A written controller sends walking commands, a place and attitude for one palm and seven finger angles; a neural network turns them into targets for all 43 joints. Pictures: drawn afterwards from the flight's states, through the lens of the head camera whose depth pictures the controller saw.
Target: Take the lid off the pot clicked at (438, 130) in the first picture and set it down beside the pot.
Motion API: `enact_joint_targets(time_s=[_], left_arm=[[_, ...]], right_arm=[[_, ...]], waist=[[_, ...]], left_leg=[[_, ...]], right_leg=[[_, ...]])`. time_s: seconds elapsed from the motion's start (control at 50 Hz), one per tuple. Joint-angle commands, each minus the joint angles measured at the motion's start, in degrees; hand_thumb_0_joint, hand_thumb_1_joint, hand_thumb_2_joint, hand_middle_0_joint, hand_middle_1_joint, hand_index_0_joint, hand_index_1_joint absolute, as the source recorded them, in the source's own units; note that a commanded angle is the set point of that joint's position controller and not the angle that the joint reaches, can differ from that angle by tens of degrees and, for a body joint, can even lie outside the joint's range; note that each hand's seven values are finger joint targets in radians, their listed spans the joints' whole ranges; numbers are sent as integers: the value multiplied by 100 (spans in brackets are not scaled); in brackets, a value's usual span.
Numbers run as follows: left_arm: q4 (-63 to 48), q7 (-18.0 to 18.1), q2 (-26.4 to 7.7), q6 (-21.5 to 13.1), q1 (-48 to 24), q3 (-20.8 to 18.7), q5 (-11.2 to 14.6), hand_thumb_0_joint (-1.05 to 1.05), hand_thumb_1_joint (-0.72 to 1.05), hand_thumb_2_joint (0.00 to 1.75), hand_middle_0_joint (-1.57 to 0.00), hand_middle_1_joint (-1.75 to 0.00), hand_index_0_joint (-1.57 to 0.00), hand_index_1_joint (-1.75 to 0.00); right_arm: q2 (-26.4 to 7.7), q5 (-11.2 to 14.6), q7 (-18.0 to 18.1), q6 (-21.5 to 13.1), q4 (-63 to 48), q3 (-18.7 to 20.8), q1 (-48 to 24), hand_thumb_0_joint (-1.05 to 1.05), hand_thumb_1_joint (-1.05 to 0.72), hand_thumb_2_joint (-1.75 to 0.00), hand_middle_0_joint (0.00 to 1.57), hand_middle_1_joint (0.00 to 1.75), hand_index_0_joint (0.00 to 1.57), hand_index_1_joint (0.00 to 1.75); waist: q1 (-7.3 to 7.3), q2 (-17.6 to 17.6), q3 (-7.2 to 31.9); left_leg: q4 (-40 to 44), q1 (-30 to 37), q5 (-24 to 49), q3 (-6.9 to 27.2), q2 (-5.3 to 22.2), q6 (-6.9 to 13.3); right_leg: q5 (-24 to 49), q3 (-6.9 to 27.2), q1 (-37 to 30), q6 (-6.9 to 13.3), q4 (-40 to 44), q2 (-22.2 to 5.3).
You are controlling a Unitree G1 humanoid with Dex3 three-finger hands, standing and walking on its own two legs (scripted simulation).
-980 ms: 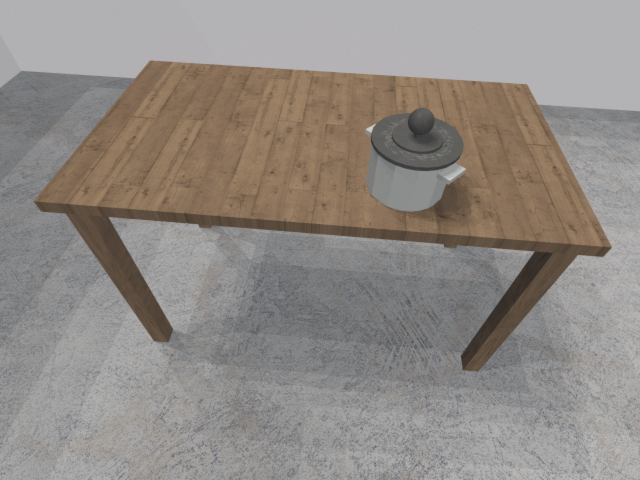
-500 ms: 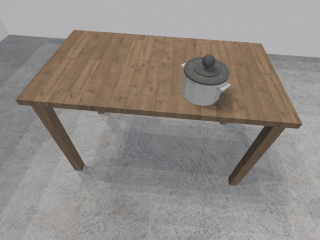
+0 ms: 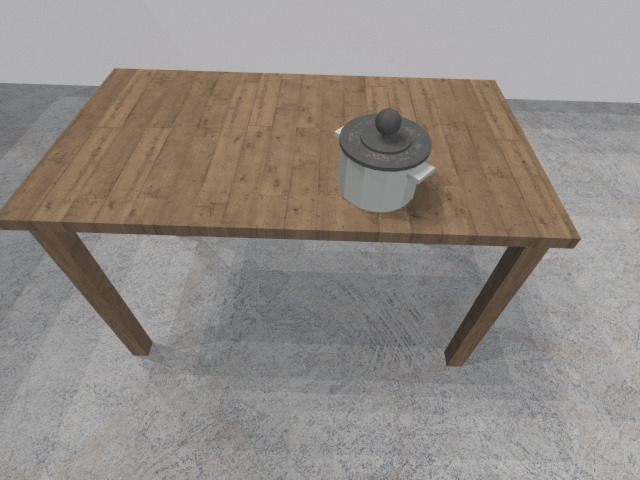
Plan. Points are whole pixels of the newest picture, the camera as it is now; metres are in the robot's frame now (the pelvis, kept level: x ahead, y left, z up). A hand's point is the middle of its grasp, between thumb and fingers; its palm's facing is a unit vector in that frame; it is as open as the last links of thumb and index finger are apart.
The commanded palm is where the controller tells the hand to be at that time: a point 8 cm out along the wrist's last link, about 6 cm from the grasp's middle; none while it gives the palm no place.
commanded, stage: take the last steps up to it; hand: left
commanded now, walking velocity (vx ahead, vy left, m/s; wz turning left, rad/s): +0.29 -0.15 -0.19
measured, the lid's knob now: (388, 121) +0.70 -0.09 +0.07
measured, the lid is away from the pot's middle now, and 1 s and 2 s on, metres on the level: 0.00 0.00 0.00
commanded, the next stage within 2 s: come to a stop and stand still in 0.42 s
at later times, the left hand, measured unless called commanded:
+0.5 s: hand out of the picture +0.12 +0.08 -0.20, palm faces +0.01 -1.00 -0.08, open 7.4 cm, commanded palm none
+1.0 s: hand (295, 378) +0.31 +0.06 -0.17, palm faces -0.08 -0.95 -0.29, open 7.4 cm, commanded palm none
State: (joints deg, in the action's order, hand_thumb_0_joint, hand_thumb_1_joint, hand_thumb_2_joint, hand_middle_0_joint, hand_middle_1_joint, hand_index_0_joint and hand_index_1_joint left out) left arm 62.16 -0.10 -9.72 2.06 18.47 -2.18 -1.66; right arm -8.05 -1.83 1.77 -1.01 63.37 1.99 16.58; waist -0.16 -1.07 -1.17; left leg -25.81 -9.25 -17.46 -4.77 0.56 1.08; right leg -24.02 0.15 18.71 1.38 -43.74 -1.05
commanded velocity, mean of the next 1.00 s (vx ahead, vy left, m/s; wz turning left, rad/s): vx -0.01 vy -0.03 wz -0.04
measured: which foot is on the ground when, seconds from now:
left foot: down 0.00-0.14, up 0.16-0.48, down 0.50-0.92, up 0.94-1.00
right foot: up 0.00-0.12, down 0.14-0.50, up 0.52-0.90, down 0.92-1.00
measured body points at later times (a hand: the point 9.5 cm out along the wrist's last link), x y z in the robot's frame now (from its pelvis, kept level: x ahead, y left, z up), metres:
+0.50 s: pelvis +0.17 -0.07 -0.02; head +0.20 -0.03 +0.43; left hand +0.12 +0.13 -0.19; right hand +0.25 -0.30 -0.14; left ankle +0.23 +0.01 -0.74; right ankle +0.05 -0.15 -0.74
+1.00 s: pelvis +0.23 -0.14 -0.01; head +0.28 -0.17 +0.43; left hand +0.31 +0.11 -0.15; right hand +0.25 -0.39 -0.18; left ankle +0.21 +0.00 -0.70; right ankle +0.23 -0.27 -0.74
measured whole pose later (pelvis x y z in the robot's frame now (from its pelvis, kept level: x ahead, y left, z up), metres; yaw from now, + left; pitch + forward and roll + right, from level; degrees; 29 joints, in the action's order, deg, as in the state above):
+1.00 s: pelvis +0.23 -0.14 -0.01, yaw -5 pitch +1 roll +1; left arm 55.0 1.8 -10.7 0.6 12.2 -2.3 -1.6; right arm -12.3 -0.9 1.7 4.0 56.6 4.5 11.3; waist -0.7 2.6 -5.4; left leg -53.4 -22.9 -31.8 0.3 1.5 -2.0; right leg -18.4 -0.8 19.1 -0.6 -36.4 -2.5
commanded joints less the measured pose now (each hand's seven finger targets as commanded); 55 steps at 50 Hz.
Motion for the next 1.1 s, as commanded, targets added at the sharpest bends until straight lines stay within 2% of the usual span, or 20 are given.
enact_joint_targets(time_s=[0.0, 0.06, 0.1, 0.12, 0.14, 0.24, 0.38, 0.44, 0.46, 0.48, 0.5, 0.56, 0.64, 0.82, 0.86, 0.88, 0.9, 0.94, 0.98, 1.08], left_arm=[[-734, -144, -303, -234, -444, -200, -12, 0, 90, 90, -20, -30, -20, -30], [-607, -193, -231, -261, 177, -242, 38, 0, 90, 90, -20, -30, -20, -30], [-234, -125, -648, -310, 1230, -334, -5, 0, 90, 90, -20, -30, -20, -30], [-91, -21, -1161, -364, 1715, -437, -27, 0, 90, 90, -20, -30, -20, -30], [-86, 63, -1164, -365, 1893, -419, 58, 0, 90, 90, -20, -30, -20, -30], [-421, 171, -547, -482, 540, -236, -2, 0, 90, 90, -20, -30, -20, -30], [-284, 153, -589, -499, 655, -182, -22, 0, 90, 90, -20, -30, -20, -30], [-357, 116, -577, -469, 446, -184, 52, 0, 90, 90, -20, -30, -20, -30], [-408, 73, -429, -464, 625, -189, 81, 0, 90, 90, -20, -30, -20, -30], [-521, 18, -149, -457, 767, -127, 116, 0, 90, 90, -20, -30, -20, -30], [-617, 82, -487, -411, 758, -181, 45, 0, 90, 90, -20, -30, -20, -30], [-613, 105, -233, -262, 318, -237, -23, 0, 90, 90, -20, -30, -20, -30], [-569, 149, -125, 20, 593, -226, 44, 0, 90, 90, -20, -30, -20, -30], [-984, 202, -429, -82, 13, -220, 39, 0, 90, 90, -20, -30, -20, -30], [-860, 210, -749, -210, 376, -266, 0, 0, 90, 90, -20, -30, -20, -30], [-879, 269, -1268, -285, 269, -326, -76, 0, 90, 90, -20, -30, -20, -30], [-931, 265, -1550, -298, 250, -339, -37, 0, 90, 90, -20, -30, -20, -30], [-947, 283, -1381, -259, 123, -312, -32, 0, 90, 90, -20, -30, -20, -30], [-910, 326, -1249, -249, -30, -333, 9, 0, 90, 90, -20, -30, -20, -30], [-952, 413, -1183, -258, 118, -347, -7, 0, 90, 90, -20, -30, -20, -30]], right_arm=[[-1153, -33, 92, -193, -166, 265, 503, 0, -90, -90, 20, 30, 20, 30], [-1207, -50, 79, -202, -239, 281, 170, 0, -90, -90, 20, 30, 20, 30], [-926, -4, 53, -173, -249, 228, 166, 0, -90, -90, 20, 30, 20, 30], [-525, 55, 10, -182, -483, 120, -8, 0, -90, -90, 20, 30, 20, 30], [-670, 37, -18, -170, -673, 126, -392, 0, -90, -90, 20, 30, 20, 30], [-477, 19, -106, -92, -578, 170, -360, 0, -90, -90, 20, 30, 20, 30], [-310, 81, -114, -167, -782, 137, -504, 0, -90, -90, 20, 30, 20, 30], [-527, 63, 7, -266, -474, 187, 526, 0, -90, -90, 20, 30, 20, 30], [-994, 6, 91, -299, -345, 303, 1139, 0, -90, -90, 20, 30, 20, 30], [-1573, -30, 135, -294, -297, 413, 1512, 0, -90, -90, 20, 30, 20, 30], [-1618, 47, 123, -172, -400, 368, 1458, 0, -90, -90, 20, 30, 20, 30], [-673, 36, 181, -199, -674, 57, 116, 0, -90, -90, 20, 30, 20, 30], [-669, 83, 174, -128, -766, 81, -273, 0, -90, -90, 20, 30, 20, 30], [-1207, -1, 34, 206, -965, 333, -329, 0, -90, -90, 20, 30, 20, 30], [-1125, 73, -12, 264, -952, 352, -283, 0, -90, -90, 20, 30, 20, 30], [-715, 125, -40, 272, -1008, 309, 37, 0, -90, -90, 20, 30, 20, 30], [-597, 149, 2, 338, -1097, 299, 93, 0, -90, -90, 20, 30, 20, 30], [-618, 98, -15, 443, -1045, 301, -222, 0, -90, -90, 20, 30, 20, 30], [-866, 94, -25, 438, -969, 325, -312, 0, -90, -90, 20, 30, 20, 30], [-820, 91, -117, 467, -1069, 271, -655, 0, -90, -90, 20, 30, 20, 30]], waist=[[-167, 589, -740], [146, 675, -210], [586, -693, 92], [715, -2270, 39], [796, -1792, -49], [25, -146, -344], [2, -506, -206], [-511, -158, 312], [-691, 486, 792], [-656, 1922, 989], [-607, 1193, 967], [-23, 875, -404], [244, 819, 58], [63, 1329, 386], [253, 458, 700], [103, -1113, 804], [143, -1740, 854], [197, -931, 389], [153, -1442, 393], [253, -903, 546]], left_leg=[[1657, 178, -895, 1787, 2027, 941], [997, -384, -331, 844, 1649, 599], [-902, -1593, -833, -27, 813, 183], [-2645, -2976, -1838, -540, 91, -49], [-3682, -3292, -1950, 27, 193, -3], [-3850, -2700, -677, 164, 644, -105], [-1760, -1781, -261, -318, 295, -72], [-331, 57, 1000, -337, 61, 69], [-103, 1282, 1855, 949, 1034, 423], [422, 2074, 3248, 3211, 2794, 1259], [515, 1677, 3183, 3641, 3136, 1775], [725, -399, 4054, 1647, 2163, 1184], [615, -542, 4575, 329, 1525, 784], [-148, 121, 4020, 459, 1556, 562], [-1055, -49, 2352, 136, 1043, 46], [-1916, -1015, -39, -110, 339, -257], [-2678, -1452, -2179, 264, -95, -345], [-3820, -1745, -1844, 718, -58, -320], [-4501, -2333, -1430, 822, -46, -416], [-4329, -2456, -804, 738, -64, -531]], right_leg=[[-42, 124, 1463, 20, -363, -492], [421, -300, -164, 15, 983, -264], [542, -118, -1960, 114, 2100, -210], [-324, 2169, -2488, 654, 2995, -1546], [-545, 3057, -2186, 1117, 3436, -1993], [1374, 1264, -965, 1264, 3037, -1328], [3650, 584, -1214, 1075, 2549, -948], [4335, 202, -972, 691, 1003, -463], [2967, 25, -131, 376, -289, -122], [-723, -285, 1403, 88, -2126, 450], [-1118, 344, 1448, 199, -3114, 283], [-209, 513, 1369, -128, -3000, -116], [278, 183, 573, -324, -2029, -75], [383, -244, 37, -210, 422, -38], [2369, -43, -793, -250, 2005, -294], [4877, 1296, -1412, 101, 2056, -1401], [6402, 2062, -1374, 769, 2052, -2332], [5361, 1610, -774, 1082, 2167, -2141], [6243, 1380, -1374, 975, 1818, -1811], [5383, 1066, -1589, 959, 1895, -1755]])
